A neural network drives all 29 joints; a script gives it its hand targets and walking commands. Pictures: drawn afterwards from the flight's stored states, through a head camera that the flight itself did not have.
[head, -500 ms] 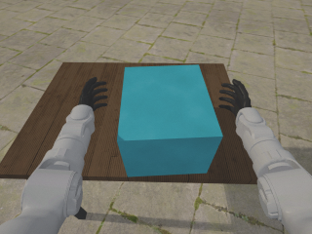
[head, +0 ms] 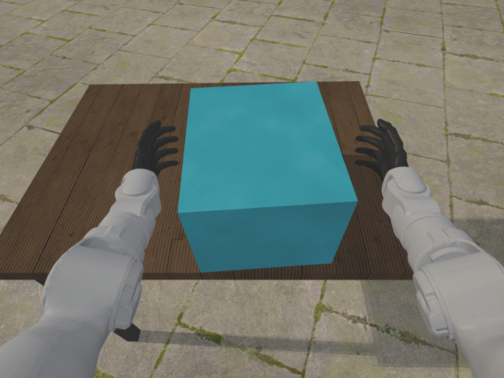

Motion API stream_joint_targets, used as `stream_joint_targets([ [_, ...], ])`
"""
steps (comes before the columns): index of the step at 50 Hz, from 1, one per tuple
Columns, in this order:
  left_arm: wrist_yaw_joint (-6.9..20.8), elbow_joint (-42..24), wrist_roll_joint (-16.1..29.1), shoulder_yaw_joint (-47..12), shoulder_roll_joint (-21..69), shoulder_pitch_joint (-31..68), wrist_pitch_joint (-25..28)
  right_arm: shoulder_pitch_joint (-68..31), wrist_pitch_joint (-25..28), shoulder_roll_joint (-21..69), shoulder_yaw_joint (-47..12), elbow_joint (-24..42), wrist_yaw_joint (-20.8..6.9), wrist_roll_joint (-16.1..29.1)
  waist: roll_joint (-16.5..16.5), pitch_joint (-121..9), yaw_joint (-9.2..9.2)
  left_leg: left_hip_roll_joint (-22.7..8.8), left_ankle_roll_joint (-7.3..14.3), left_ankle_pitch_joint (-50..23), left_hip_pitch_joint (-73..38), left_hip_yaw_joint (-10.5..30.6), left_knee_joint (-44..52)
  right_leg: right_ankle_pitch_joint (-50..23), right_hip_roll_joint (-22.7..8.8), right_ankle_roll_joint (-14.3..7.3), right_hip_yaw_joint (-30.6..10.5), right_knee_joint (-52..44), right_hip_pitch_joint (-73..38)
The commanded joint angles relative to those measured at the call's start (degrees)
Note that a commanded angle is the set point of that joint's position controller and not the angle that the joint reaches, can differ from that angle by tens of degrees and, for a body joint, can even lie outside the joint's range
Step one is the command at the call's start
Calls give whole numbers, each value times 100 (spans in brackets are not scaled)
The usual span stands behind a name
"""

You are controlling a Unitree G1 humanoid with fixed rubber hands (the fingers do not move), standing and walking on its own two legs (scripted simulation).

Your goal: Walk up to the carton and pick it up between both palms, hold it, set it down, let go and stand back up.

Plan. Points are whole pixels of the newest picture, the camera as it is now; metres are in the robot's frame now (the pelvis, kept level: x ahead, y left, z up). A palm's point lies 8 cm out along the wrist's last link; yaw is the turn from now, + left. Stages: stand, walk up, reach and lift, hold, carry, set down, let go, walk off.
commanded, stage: reach and lift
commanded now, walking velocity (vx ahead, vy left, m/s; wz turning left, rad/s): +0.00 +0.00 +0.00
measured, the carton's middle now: (260, 174) +0.49 +0.02 +0.04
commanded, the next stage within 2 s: none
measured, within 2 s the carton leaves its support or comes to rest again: leaves its support in 1.64 s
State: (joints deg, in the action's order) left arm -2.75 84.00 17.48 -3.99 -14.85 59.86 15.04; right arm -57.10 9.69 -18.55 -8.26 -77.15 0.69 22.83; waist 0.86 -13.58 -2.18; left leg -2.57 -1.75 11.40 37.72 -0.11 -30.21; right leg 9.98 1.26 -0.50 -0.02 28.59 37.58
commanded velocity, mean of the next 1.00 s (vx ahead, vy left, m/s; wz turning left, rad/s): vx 0.00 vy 0.00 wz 0.00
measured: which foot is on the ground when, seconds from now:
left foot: down 0.00-1.00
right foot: down 0.00-1.00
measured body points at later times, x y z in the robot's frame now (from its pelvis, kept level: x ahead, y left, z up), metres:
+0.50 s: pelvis +0.01 +0.01 +0.01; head +0.06 +0.01 +0.45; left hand +0.46 +0.19 +0.09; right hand +0.47 -0.15 +0.09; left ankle +0.02 +0.14 -0.73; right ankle +0.02 -0.11 -0.73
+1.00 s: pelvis +0.02 +0.01 +0.02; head +0.06 +0.02 +0.47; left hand +0.44 +0.19 +0.10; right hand +0.44 -0.15 +0.09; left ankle +0.01 +0.14 -0.73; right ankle +0.02 -0.11 -0.73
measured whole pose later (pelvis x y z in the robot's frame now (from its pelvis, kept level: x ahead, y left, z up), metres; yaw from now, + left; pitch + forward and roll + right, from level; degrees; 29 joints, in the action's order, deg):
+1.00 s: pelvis +0.02 +0.01 +0.02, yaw +1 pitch +7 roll -1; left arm -2.4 63.1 -17.4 28.3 -1.6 48.0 10.2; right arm -43.8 10.1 -1.5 31.3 -57.6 -1.6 -21.1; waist 0.0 -3.3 -1.4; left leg -1.5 -0.6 9.6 17.5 -1.0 -20.1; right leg 7.8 -0.1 0.6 0.2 17.4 16.7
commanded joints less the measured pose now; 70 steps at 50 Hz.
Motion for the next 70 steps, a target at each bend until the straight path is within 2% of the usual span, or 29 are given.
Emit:
stream_joint_targets([
  [1, 16, -728, -30, 108, -561, 1993, 272, -2260, 188, -257, 27, 846, 53, -73, -387, -2793, 12, 251, -47, -1394, -1224, -266, 15, -1249, -15, 219, 116, -138, -1862],
  [2, 22, -833, -55, 60, -489, 2092, 292, -2285, 180, -209, 105, 912, 68, -157, -254, -2910, 100, 246, -44, -1283, -1211, -235, 20, -1193, -38, 223, 116, -133, -1801],
  [4, 27, -949, -146, 181, -351, 2117, 316, -2319, 208, -18, 247, 987, 134, -337, -307, -2941, 145, 265, -52, -1371, -1195, -216, 9, -1334, -26, 251, 114, -120, -1893],
  [9, -80, -1215, -689, 688, -123, 2092, 311, -2325, 271, 147, 718, 1134, 316, -797, -58, -3386, 98, 282, -170, -1762, -1388, -264, 5, -1838, 15, 245, 123, -144, -2194],
  [12, -108, -1449, -930, 814, 99, 2001, 259, -2219, 281, 263, 993, 1253, 417, -1071, -23, -3307, 270, 269, -240, -2039, -1667, -273, 18, -2329, 27, 277, 163, -217, -2383],
  [14, -97, -1382, -1022, 867, 232, 1838, 206, -2155, 253, 333, 1107, 1186, 422, -1193, -61, -3122, 286, 252, -245, -2078, -1718, -263, 31, -2287, 22, 252, 155, -278, -2297],
  [17, -154, -1496, -1162, 1039, 371, 1864, 228, -2098, 196, 533, 1102, 1210, 359, -1256, -92, -3001, 127, 226, -233, -2079, -1811, -273, 109, -2059, 51, 221, 162, -360, -2306],
  [22, -220, -1660, -1368, 1146, 644, 1903, 252, -2014, 217, 789, 1252, 1391, 313, -1458, 12, -3049, 101, 231, -256, -2241, -1954, -265, 108, -2148, 46, 189, 162, -386, -2347],
  [25, -218, -1503, -1478, 1194, 780, 1843, 188, -2092, 171, 824, 1435, 1406, 312, -1601, -86, -2727, 139, 232, -268, -2148, -2015, -261, 143, -2046, 61, 168, 198, -434, -2315],
  [26, -221, -1561, -1532, 1166, 872, 1891, 162, -2005, 156, 852, 1494, 1334, 300, -1651, 23, -2637, 189, 214, -289, -2180, -2143, -242, 174, -1922, 75, 140, 221, -488, -2274],
  [28, -248, -1622, -1588, 1220, 896, 2009, 164, -2049, 123, 948, 1567, 1380, 245, -1736, 3, -2681, 151, 214, -280, -2042, -2154, -270, 192, -1662, 96, 110, 228, -552, -2140],
  [31, -227, -1609, -1678, 1265, 1117, 2002, 155, -2120, 123, 1139, 1709, 1576, 188, -1949, 16, -2838, 117, 220, -280, -2095, -2273, -273, 205, -1700, 62, 85, 259, -592, -2205],
  [32, -214, -1596, -1726, 1345, 1099, 2029, 151, -2151, 105, 1173, 1743, 1616, 154, -2004, -57, -2750, 43, 224, -252, -2090, -2204, -304, 199, -1744, 33, 100, 215, -579, -2324],
  [33, -173, -1557, -1781, 1350, 1231, 2009, 148, -2101, 81, 1331, 1779, 1543, 110, -2073, -36, -2650, 96, 223, -242, -1953, -2211, -292, 265, -1629, 31, 102, 233, -601, -2295],
  [35, -76, -1673, -2008, 1444, 1597, 2129, 142, -2068, 58, 1752, 1966, 1463, 5, -2393, -37, -2536, 132, 225, -252, -1998, -2348, -300, 311, -1603, 15, 65, 255, -666, -2390],
  [38, 224, -1761, -2704, 1692, 2586, 2200, 110, -2106, 217, 2788, 2428, 1610, -276, -3211, 110, -2455, 168, 249, -303, -2129, -2711, -379, 441, -1589, 0, 20, 366, -810, -2466],
  [39, 421, -1733, -2996, 1825, 3183, 2244, 98, -2168, 255, 3535, 2454, 1792, -461, -3578, 44, -2395, 69, 286, -267, -2082, -2706, -432, 534, -1615, -46, 7, 353, -887, -2707],
  [40, 580, -1711, -3268, 1831, 3797, 2160, 49, -2138, 313, 4185, 2452, 1825, -627, -3963, 18, -2221, 128, 289, -268, -2131, -2791, -454, 621, -1772, -43, -9, 377, -916, -2879],
  [44, 737, -1877, -3647, 2186, 3925, 1569, -177, -1570, 335, 4577, 2650, 2047, -828, -4540, 21, -1809, 27, 318, -173, -2049, -2747, -606, 867, -2286, -93, 120, 350, -870, -3653],
  [47, 759, -2258, -3756, 2069, 4020, 1463, -450, -1296, 287, 4500, 2806, 1995, -905, -4728, 106, -1312, 94, 248, -188, -2012, -3022, -598, 1010, -1836, -25, 109, 455, -1014, -3503],
  [48, 748, -2418, -3782, 2104, 4036, 1446, -507, -1341, 312, 4506, 2767, 2165, -945, -4729, 36, -1247, 1, 240, -176, -2009, -3067, -637, 1036, -1767, -15, 109, 477, -1049, -3496],
  [50, 750, -2548, -3798, 2042, 4066, 1250, -680, -1216, 296, 4466, 2769, 2230, -955, -4758, -99, -1096, 106, 219, -152, -1956, -3194, -640, 1116, -1861, 12, 151, 490, -1102, -3525],
  [52, 777, -2737, -3806, 2046, 4054, 1197, -760, -1192, 303, 4546, 2690, 2319, -942, -4783, -199, -1074, 60, 252, -112, -1804, -3102, -704, 1188, -1933, -22, 199, 482, -1102, -3760],
  [54, 794, -2865, -3782, 2036, 4015, 1118, -842, -1111, 258, 4628, 2624, 2335, -931, -4731, -205, -937, 19, 254, -77, -1749, -3050, -729, 1242, -2005, -32, 215, 459, -1099, -3865],
  [56, 805, -3013, -3768, 1967, 4066, 1013, -929, -1148, 309, 4638, 2605, 2471, -907, -4683, -170, -1076, 69, 251, -89, -1843, -3060, -723, 1267, -2138, -27, 225, 487, -1082, -3977],
  [60, 777, -3293, -3759, 1860, 4083, 825, -1048, -1083, 349, 4613, 2528, 2594, -908, -4584, 40, -1171, 49, 243, -139, -2204, -3270, -738, 1173, -2327, -16, 243, 506, -1078, -3950],
  [65, 796, -3505, -3679, 1736, 4152, 820, -1125, -1078, 381, 4673, 2441, 2614, -856, -4507, 17, -1140, 78, 239, -153, -2313, -3215, -758, 1173, -2560, -22, 260, 511, -1048, -4029],
  [68, 821, -3580, -3729, 1822, 4121, 711, -1176, -1092, 395, 4687, 2339, 2733, -848, -4450, -20, -1081, -38, 272, -107, -2214, -3022, -812, 1222, -2769, -54, 282, 465, -1004, -4230],
  [70, 809, -3600, -3746, 1805, 4128, 673, -1209, -1129, 398, 4676, 2324, 2749, -840, -4448, -73, -1039, 16, 267, -94, -2112, -2988, -774, 1260, -2683, -53, 280, 483, -1013, -4264],
])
